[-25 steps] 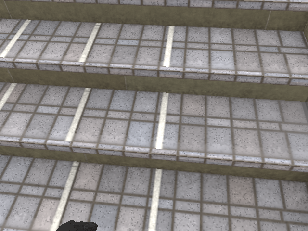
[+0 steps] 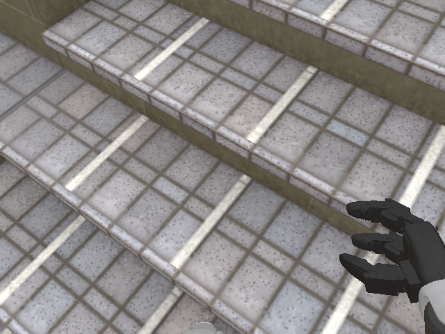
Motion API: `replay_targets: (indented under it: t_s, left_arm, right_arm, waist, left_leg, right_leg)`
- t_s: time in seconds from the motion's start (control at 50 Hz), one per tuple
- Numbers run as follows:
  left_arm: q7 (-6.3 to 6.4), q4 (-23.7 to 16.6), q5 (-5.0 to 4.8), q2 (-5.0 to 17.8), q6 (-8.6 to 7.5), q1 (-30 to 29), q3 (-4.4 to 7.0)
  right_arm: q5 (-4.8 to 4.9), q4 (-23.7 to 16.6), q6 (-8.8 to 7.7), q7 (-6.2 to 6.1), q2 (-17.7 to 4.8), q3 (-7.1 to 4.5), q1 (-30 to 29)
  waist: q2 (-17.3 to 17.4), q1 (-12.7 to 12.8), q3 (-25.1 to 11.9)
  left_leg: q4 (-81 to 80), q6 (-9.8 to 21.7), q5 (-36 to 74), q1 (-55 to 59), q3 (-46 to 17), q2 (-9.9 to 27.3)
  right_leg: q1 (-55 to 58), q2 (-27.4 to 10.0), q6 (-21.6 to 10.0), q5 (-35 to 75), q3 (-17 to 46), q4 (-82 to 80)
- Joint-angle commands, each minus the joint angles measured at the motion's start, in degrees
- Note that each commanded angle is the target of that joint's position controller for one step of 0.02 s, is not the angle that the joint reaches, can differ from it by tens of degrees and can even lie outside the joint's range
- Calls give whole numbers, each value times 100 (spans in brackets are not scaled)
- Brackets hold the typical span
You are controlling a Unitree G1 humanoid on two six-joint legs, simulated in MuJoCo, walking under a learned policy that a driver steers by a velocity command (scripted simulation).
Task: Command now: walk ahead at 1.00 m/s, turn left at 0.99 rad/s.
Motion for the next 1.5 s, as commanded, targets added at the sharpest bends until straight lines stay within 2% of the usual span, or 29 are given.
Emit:
replay_targets:
  t_s: [0.02, 0.06, 0.1, 0.16, 0.24, 0.32, 0.36, 0.38, 0.4, 0.42, 0.44, 0.5, 0.6, 0.7, 0.74, 0.78, 0.8, 0.82, 0.84, 0.86, 0.92, 0.96, 1.16, 1.24, 1.28, 1.3, 1.34, 1.4, 1.5]
  left_arm:
    - [-291, -2439, 89, 987, -369, -1942, 220]
    - [-99, -2984, 357, 87, -221, -2424, -128]
    - [33, -3239, 419, -382, -28, -2371, -421]
    - [262, -3029, 300, -182, 297, -1977, -390]
    - [398, -3783, 184, -970, 432, -3817, -645]
    - [69, -3214, 244, -388, 493, -2692, -452]
    - [111, -2335, -55, 71, 582, -1416, -158]
    - [133, -2129, -67, 282, 577, -818, -53]
    - [165, -1978, -71, 573, 468, -591, 112]
    - [109, -1485, -62, 588, 439, -410, 188]
    - [151, -1372, 16, 696, 411, -882, 198]
    - [100, -1417, 58, 226, 320, -1559, 191]
    - [152, -865, 58, 381, 187, -1062, 170]
    - [412, -528, 98, 880, 343, 406, 395]
    - [429, -803, 73, 844, 599, 92, 437]
    - [390, -1128, 49, 1016, 666, -267, 519]
    - [238, -1378, -57, 1452, 476, -881, 610]
    - [112, -1753, -259, 1340, 282, -1638, 641]
    - [60, -2167, -234, 815, 173, -1611, 511]
    - [3, -2054, 153, 897, 142, -1357, 523]
    - [238, -2227, 367, 274, 652, -1514, 367]
    - [355, -2329, 309, 116, 990, -1426, 287]
    - [172, -2892, 45, 419, 1119, -2230, 304]
    - [136, -2661, -24, 561, 870, -1722, 445]
    - [55, -2708, 111, 1276, 619, -1318, 546]
    - [195, -2897, 34, 1727, 671, -1233, 754]
    - [342, -2970, 141, 1351, 825, -2061, 651]
    - [373, -2987, 155, 741, 835, -2262, 445]
    - [392, -2847, 277, 833, 766, -1829, 489]
  right_arm:
    - [-40, 434, 147, -69, -2066, -889, 2416]
    - [105, 955, 13, -152, -1801, -899, 2516]
    - [15, 1493, -228, -283, -1264, -712, 2617]
    - [-4, 1861, -577, -150, -597, -400, 2601]
    - [61, 2571, -722, -81, -623, -373, 3571]
    - [300, 2171, -725, -134, -1057, -433, 2736]
    - [619, 2089, -837, -245, -1986, -726, 2348]
    - [554, 2007, -935, -185, -1748, -711, 2372]
    - [507, 1859, -1009, -105, -1465, -716, 2067]
    - [229, 1642, -987, -21, -783, -606, 1789]
    - [45, 1058, -954, 37, 221, -289, 3263]
    - [-258, 722, -752, 71, -9, -188, 2325]
    - [-147, 40, -398, -150, 80, -1, 1346]
    - [-201, -679, -339, -188, 428, 168, -28]
    - [-23, -907, -220, -163, 650, 345, -452]
    - [238, -532, -58, -189, 252, 149, 545]
    - [351, -110, -132, -228, -76, -79, 2255]
    - [167, 278, -197, -354, -655, -317, 3223]
    - [86, 222, -239, -356, -1145, -504, 2849]
    - [122, 52, -159, -469, -673, -415, 2083]
    - [92, 568, -162, -644, 420, -158, 1449]
    - [-15, 818, -265, -582, 434, -174, 1321]
    - [-194, 865, -221, -371, -863, -532, 1635]
    - [30, 1059, 131, -169, -772, -592, 2053]
    - [-2, 799, 326, -107, -135, -460, 2205]
    - [6, 323, 303, -157, -331, -481, 1800]
    - [22, 356, 88, -201, -396, -528, 1429]
    - [-11, 438, 96, -190, -394, -510, 1357]
    - [99, 316, 62, -238, -46, -312, 1270]
  waist:
    - [1889, -1085, -3596]
    - [-138, -586, -2450]
    - [-257, -90, -797]
    - [-550, 486, -226]
    - [-395, 244, 487]
    - [-457, 731, -1047]
    - [308, 1280, -2341]
    - [665, 1408, -2188]
    - [274, 1768, -1723]
    - [-1018, 1615, -928]
    - [-1323, 18, -1834]
    - [416, -196, -736]
    - [550, -269, 250]
    - [-477, 542, -762]
    - [-449, 554, -780]
    - [-609, 86, -1314]
    - [-1046, -799, -2351]
    - [-150, -1398, -3083]
    - [2265, -1134, -4207]
    - [1603, -693, -3951]
    - [-252, 219, -783]
    - [-349, 526, -126]
    - [701, 239, -946]
    - [244, 222, -835]
    - [-1586, 0, -38]
    - [-1940, 471, -1084]
    - [-1562, 181, -475]
    - [-881, 15, -376]
    - [-552, 185, -989]
  left_leg:
    - [-4765, 1794, 2388, 6888, -5724, 1405]
    - [-5398, 1299, 228, 6041, -5753, 1211]
    - [-5414, 1214, 1458, 4571, -5097, 919]
    - [-5575, 575, 2605, 3697, -3515, 1188]
    - [-6814, 246, 2485, 3967, -2469, 1454]
    - [-7283, -198, 7982, 2992, -705, 1069]
    - [-5569, -240, 11673, 4178, -577, 1302]
    - [-4298, -444, 12146, 4782, -688, 1478]
    - [-1588, -759, 11257, 5001, -586, 915]
    - [1569, -1040, 1275, 2543, -739, -192]
    - [3136, -1173, 791, 1324, -1709, -275]
    - [3931, -913, 1322, 256, -1368, 145]
    - [1476, -977, 416, 752, -483, 489]
    - [1555, -874, -35, -1376, -751, 631]
    - [-439, -837, -145, 508, -380, 451]
    - [-1733, -822, -272, 2943, 196, -248]
    - [-2249, -560, 975, 4567, -366, -35]
    - [-3567, -122, 1876, 6066, -2154, 1082]
    - [-4708, 1178, 4609, 6577, -5024, 3392]
    - [-4707, 1347, 3735, 5922, -5452, 2983]
    - [-4777, 387, 57, 3291, -3272, 2364]
    - [-4897, 212, 155, 2486, -2325, 2224]
    - [-5318, -201, 1578, 3639, 258, 2597]
    - [-3867, -722, 248, 3843, 648, 2401]
    - [-736, -1392, -1377, 1194, 536, 1612]
    - [-67, -1646, -1080, 1035, -640, 1143]
    - [453, -1695, 0, 1249, -1033, 1221]
    - [-52, -1443, 522, 1536, -892, 1037]
    - [-1270, -1169, -26, 1926, -979, 640]
  right_leg:
    - [-4689, 1250, -183, -303, 1214, 8284]
    - [-5970, 874, -392, -421, 1891, 9319]
    - [-6548, 668, -300, -1468, 1963, 9320]
    - [-6751, 427, -455, -2155, 1837, 8895]
    - [-8212, 467, -916, -2898, 1388, 8526]
    - [-2986, 746, -978, -891, 167, 4686]
    - [-1370, 1267, -721, -538, 17, 4053]
    - [-1459, 1337, -694, -798, -209, 2899]
    - [-1529, 1422, -1196, -327, 132, 780]
    - [-582, 784, -1847, 1418, 2318, -589]
    - [291, -522, -2495, 6064, 4742, -205]
    - [-1526, -172, -2030, 644, 4837, -1359]
    - [-3526, 767, -1486, 3057, 2578, -1655]
    - [-191, 278, -1420, 4055, 3573, -1559]
    - [-1036, 264, -1284, 4586, 3448, -2419]
    - [-1631, 719, -799, 6817, 3092, -1763]
    - [-1542, 598, -665, 7904, 3053, -397]
    - [-2770, 1172, -232, 5210, 2827, 1368]
    - [-3413, 2132, 180, -2231, 2054, 4702]
    - [-3814, 1629, 62, -1981, 2158, 6257]
    - [-4672, 823, -67, -1467, 1827, 6438]
    - [-4731, 792, -92, -1357, 1611, 6660]
    - [-2812, 236, -158, -1484, 582, 2369]
    - [-1812, 630, -335, -1492, 446, 228]
    - [-1257, -551, -774, 1066, 3652, -650]
    - [-1075, -1283, -1711, 1078, 5372, -1800]
    - [-2072, -759, -1855, -1335, 4504, -2168]
    - [-2402, -104, -1537, -450, 3622, -1368]
    - [-1843, -131, -1604, 1438, 3948, -1021]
